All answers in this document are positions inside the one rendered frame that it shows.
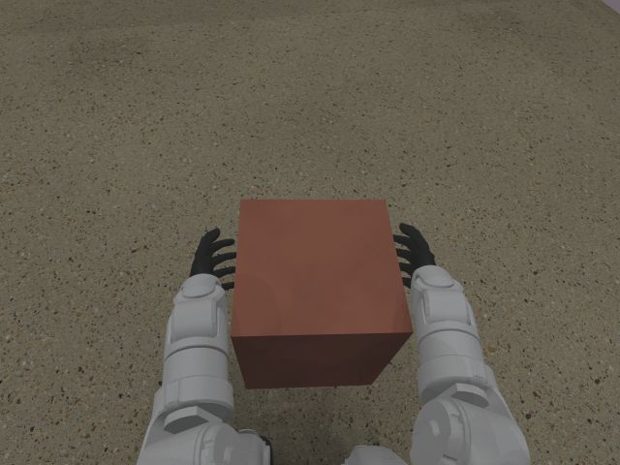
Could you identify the right robot upper arm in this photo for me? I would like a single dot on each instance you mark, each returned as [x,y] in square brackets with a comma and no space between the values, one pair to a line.
[449,431]

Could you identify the left robot forearm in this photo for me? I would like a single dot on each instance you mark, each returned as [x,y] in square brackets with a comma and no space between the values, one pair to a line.
[195,387]

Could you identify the right robot hand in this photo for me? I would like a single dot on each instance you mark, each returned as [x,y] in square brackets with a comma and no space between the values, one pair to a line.
[419,254]

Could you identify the left robot upper arm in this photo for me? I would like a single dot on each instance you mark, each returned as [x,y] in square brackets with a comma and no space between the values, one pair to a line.
[211,443]

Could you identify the carton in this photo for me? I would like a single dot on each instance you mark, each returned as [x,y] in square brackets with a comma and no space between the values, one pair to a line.
[318,298]

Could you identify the left robot shin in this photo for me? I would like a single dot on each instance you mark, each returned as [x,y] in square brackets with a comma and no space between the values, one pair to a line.
[249,431]

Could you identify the left robot thigh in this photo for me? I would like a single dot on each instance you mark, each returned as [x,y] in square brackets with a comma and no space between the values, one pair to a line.
[256,450]

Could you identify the right robot forearm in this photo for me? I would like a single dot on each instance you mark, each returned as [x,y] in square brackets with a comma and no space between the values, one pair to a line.
[451,360]

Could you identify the left robot hand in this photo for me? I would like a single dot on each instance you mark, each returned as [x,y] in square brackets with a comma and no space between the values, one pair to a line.
[204,262]

